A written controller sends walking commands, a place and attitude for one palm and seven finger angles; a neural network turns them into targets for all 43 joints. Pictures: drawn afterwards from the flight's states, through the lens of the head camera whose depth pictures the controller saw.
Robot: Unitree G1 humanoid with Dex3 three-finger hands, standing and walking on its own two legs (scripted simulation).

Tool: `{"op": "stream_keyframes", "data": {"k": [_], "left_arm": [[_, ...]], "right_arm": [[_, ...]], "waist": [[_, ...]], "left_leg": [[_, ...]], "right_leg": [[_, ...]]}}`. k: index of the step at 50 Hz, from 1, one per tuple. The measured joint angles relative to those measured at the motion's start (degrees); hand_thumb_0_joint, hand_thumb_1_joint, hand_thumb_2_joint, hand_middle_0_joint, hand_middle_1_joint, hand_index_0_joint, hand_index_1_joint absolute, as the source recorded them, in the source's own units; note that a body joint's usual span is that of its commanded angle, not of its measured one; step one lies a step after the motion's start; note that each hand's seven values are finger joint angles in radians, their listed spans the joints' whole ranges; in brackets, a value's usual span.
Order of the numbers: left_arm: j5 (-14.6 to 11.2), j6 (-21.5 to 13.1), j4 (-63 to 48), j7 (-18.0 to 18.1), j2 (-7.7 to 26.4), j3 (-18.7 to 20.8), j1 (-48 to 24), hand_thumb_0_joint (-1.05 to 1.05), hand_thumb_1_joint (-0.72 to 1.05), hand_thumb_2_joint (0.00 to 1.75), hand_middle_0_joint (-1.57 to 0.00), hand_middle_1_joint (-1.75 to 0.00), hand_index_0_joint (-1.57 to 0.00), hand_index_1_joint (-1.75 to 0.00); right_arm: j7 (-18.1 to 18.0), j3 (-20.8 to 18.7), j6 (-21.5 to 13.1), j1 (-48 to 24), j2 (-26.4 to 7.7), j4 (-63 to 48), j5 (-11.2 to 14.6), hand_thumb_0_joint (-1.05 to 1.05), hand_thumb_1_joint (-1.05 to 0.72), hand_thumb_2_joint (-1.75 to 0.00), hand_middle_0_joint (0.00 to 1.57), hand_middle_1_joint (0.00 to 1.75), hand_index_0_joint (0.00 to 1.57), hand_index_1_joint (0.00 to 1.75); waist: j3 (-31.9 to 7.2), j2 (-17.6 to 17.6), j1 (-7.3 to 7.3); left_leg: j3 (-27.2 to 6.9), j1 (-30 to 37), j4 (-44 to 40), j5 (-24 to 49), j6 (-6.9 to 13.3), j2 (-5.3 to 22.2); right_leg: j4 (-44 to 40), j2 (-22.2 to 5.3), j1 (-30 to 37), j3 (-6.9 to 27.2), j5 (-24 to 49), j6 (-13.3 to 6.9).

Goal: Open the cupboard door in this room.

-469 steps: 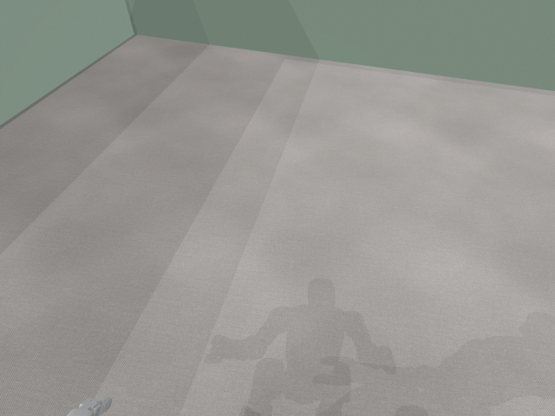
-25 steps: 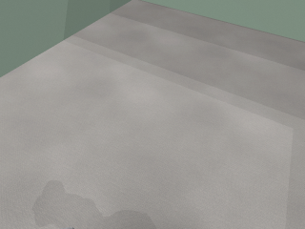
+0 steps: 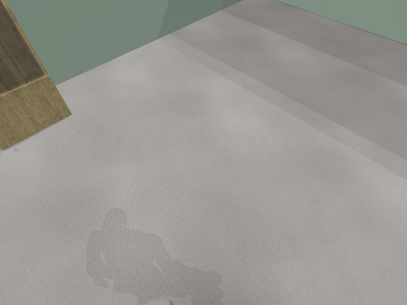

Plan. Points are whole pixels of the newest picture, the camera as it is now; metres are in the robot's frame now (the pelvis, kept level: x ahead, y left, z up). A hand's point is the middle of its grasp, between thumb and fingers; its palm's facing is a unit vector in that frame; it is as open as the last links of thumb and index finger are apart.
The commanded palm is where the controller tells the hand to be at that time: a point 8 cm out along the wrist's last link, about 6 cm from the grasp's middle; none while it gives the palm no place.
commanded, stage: turn or walk to find it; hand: left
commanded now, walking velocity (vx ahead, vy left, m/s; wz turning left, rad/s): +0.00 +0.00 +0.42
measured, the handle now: out of the picture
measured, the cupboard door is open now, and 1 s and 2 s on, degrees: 0 0 0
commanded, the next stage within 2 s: stand and wait in 0.44 s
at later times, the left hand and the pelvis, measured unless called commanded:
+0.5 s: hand out of the picture +0.05 +0.23 -0.15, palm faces +0.19 -0.94 -0.27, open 7.4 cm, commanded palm none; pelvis -0.02 +0.01 +0.00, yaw +10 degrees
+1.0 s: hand out of the picture -0.10 +0.18 -0.18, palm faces +0.30 -0.94 -0.18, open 7.3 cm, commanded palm none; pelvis -0.05 +0.01 +0.00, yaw +13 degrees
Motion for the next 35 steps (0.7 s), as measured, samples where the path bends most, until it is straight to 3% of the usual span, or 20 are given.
{"op": "stream_keyframes", "data": {"k": [2,4,5,8,13,20,23,26,27,29,31,35], "left_arm": [[0.0,0.2,0.6,-0.1,0.9,0.4,0.4,0.00,0.91,0.90,-0.21,-0.30,-0.20,-0.30],[-0.4,0.7,1.0,-0.1,2.0,0.8,1.1,0.00,0.91,0.90,-0.21,-0.30,-0.20,-0.30],[-0.7,1.3,1.4,-0.1,2.8,1.1,1.1,0.00,0.91,0.90,-0.21,-0.30,-0.20,-0.30],[-0.7,3.2,2.6,0.3,4.3,1.5,1.2,0.00,0.91,0.90,-0.20,-0.30,-0.20,-0.30],[-0.9,3.1,2.5,-0.4,4.5,1.7,-0.5,0.01,0.91,0.90,-0.20,-0.30,-0.20,-0.30],[-1.1,2.6,0.2,-0.2,3.6,1.3,-3.9,0.00,0.91,0.90,-0.20,-0.30,-0.20,-0.30],[-1.3,2.1,-0.8,-0.2,2.8,0.9,-5.2,0.00,0.91,0.90,-0.20,-0.30,-0.20,-0.30],[-1.4,0.9,-1.8,-0.2,2.1,0.5,-5.5,0.00,0.91,0.90,-0.20,-0.30,-0.20,-0.30],[-1.1,0.4,-1.6,0.0,1.5,0.4,-5.5,0.00,0.91,0.90,-0.20,-0.30,-0.20,-0.30],[-0.7,-0.2,-1.5,0.0,0.4,-0.4,-4.9,0.00,0.91,0.90,-0.20,-0.30,-0.20,-0.30],[-0.6,-0.3,-1.3,0.0,-0.5,-0.8,-3.7,0.00,0.91,0.90,-0.20,-0.30,-0.20,-0.30],[-0.7,0.0,0.4,0.1,-1.7,-1.1,-1.5,0.00,0.91,0.90,-0.20,-0.30,-0.20,-0.30]], "right_arm": [[-0.1,0.4,-0.6,-1.1,0.4,-0.6,0.2,0.00,-0.91,-0.90,0.20,0.30,0.20,0.30],[0.0,0.7,-1.7,-1.8,0.6,-1.5,0.2,0.00,-0.91,-0.90,0.20,0.30,0.20,0.30],[0.0,0.7,-2.3,-2.5,1.2,-1.7,0.1,0.00,-0.91,-0.90,0.20,0.30,0.20,0.30],[-0.2,1.5,-3.1,-3.2,2.5,-2.6,-0.2,0.00,-0.91,-0.90,0.20,0.30,0.20,0.30],[-1.0,2.2,-3.4,-3.0,3.1,-2.9,-0.4,0.00,-0.91,-0.90,0.20,0.30,0.20,0.30],[-0.8,2.0,-3.1,-1.5,3.3,-2.7,-0.5,0.00,-0.90,-0.90,0.20,0.30,0.20,0.30],[-0.7,1.6,-2.6,-0.6,2.9,-2.4,-0.7,0.00,-0.90,-0.90,0.20,0.30,0.20,0.30],[-0.6,1.1,-2.1,0.6,2.4,-1.9,-0.5,0.00,-0.90,-0.90,0.20,0.30,0.20,0.30],[-0.6,0.9,-2.0,0.8,1.9,-1.6,-0.3,0.00,-0.90,-0.90,0.20,0.30,0.20,0.30],[-0.8,0.3,-1.3,1.2,1.2,-1.0,-0.1,0.00,-0.90,-0.90,0.20,0.30,0.20,0.30],[-0.8,-0.1,-0.5,1.6,0.7,-0.4,-0.3,0.00,-0.91,-0.90,0.20,0.30,0.20,0.30],[-0.5,-0.3,-0.5,2.2,0.2,0.8,-0.4,0.00,-0.91,-0.90,0.20,0.30,0.20,0.30]], "waist": [[0.3,-0.8,0.45],[0.0,-1.5,0.57],[0.2,-2.7,0.82],[-0.3,-3.5,1.22],[-1.2,-1.9,0.73],[-1.5,-0.2,-0.59],[-1.5,0.7,-1.50],[-1.9,1.0,-1.70],[-1.8,2.0,-1.64],[-1.7,3.2,-1.80],[-2.2,3.3,-1.59],[-2.5,3.1,-1.41]], "left_leg": [[1.3,2.8,-6.7,1.7,0.4,-0.3],[2.2,6.0,-15.0,8.4,1.6,-0.7],[2.5,5.7,-14.6,8.6,2.8,-1.5],[2.5,6.0,-14.3,6.9,4.8,-1.8],[0.4,7.8,-19.7,10.2,5.4,-2.3],[-2.2,7.5,-22.0,12.7,5.2,-3.4],[-3.6,6.3,-20.9,12.9,4.5,-3.7],[-4.4,4.3,-18.4,12.2,3.3,-4.4],[-4.9,3.4,-16.6,11.6,2.9,-4.1],[-5.5,0.8,-9.3,3.4,2.8,-4.4],[-5.2,-2.0,-0.3,0.2,2.8,-4.9],[-4.3,-3.9,9.5,3.1,2.3,-3.2]], "right_leg": [[1.9,-0.9,-0.9,-0.8,-0.8,0.8],[5.5,-1.9,-2.4,-1.5,-2.4,1.9],[8.9,-2.4,-3.9,0.0,-5.5,2.7],[21.6,-0.2,-8.7,5.4,-12.9,3.7],[29.9,1.7,-12.5,9.2,-8.3,4.7],[22.1,2.8,-10.4,11.3,-8.2,5.4],[14.4,3.8,-7.4,11.1,-7.7,5.1],[2.9,4.5,-2.6,10.3,-1.0,4.5],[1.4,5.1,-1.9,9.7,0.5,2.3],[2.2,5.3,-1.9,8.6,0.0,-0.2],[1.3,4.7,-1.3,8.0,0.0,-0.9],[-2.1,4.5,0.3,7.2,1.9,-1.0]]}}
